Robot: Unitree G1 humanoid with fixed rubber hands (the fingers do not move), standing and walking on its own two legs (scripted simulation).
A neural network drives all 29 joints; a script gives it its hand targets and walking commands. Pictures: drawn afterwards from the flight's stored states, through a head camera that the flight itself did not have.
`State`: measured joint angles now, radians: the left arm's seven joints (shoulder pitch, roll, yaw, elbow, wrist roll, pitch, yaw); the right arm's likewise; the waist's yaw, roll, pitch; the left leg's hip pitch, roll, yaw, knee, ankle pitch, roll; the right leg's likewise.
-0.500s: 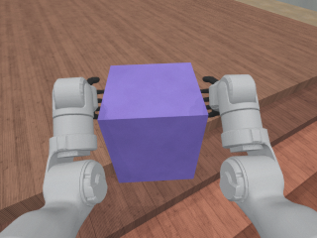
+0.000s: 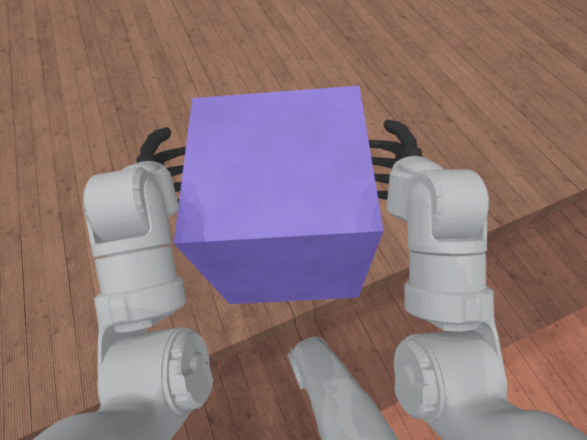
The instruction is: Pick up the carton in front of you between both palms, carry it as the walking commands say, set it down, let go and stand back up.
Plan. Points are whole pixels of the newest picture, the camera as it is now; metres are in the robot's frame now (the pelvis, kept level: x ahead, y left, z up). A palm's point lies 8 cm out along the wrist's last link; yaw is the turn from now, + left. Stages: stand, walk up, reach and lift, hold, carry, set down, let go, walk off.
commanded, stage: carry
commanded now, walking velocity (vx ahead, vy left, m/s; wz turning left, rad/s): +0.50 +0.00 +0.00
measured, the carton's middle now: (285, 210) +0.41 -0.09 +0.01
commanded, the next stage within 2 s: none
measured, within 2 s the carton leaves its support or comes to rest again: neither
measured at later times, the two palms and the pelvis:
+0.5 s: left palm out of the picture +0.76 +0.14 +0.40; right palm out of the picture +0.79 -0.14 +0.37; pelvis +0.39 -0.04 +0.15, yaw +2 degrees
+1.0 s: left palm out of the picture +1.05 +0.08 +0.44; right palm out of the picture +1.05 -0.20 +0.45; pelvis +0.66 -0.07 +0.23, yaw -1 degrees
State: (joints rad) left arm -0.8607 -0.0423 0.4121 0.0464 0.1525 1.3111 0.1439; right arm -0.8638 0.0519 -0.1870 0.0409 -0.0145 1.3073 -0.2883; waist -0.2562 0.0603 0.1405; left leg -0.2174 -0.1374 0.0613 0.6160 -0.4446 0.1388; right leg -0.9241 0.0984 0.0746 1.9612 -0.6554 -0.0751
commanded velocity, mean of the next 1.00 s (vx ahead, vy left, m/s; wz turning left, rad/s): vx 0.50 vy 0.00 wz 0.00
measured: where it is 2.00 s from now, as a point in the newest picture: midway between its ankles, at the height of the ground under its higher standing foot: (222, 112)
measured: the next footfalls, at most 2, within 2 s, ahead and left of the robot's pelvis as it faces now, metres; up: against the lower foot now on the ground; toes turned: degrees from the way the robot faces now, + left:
right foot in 0.10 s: +0.27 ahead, -0.11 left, +0.11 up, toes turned -2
left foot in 0.50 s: +0.61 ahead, +0.03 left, +0.23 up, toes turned +6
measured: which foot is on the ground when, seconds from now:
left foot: down 0.00-0.10, up 0.12-0.48, down 0.50-0.98, up 1.00-1.00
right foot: up 0.00-0.08, down 0.10-0.50, up 0.52-0.92, down 0.94-1.00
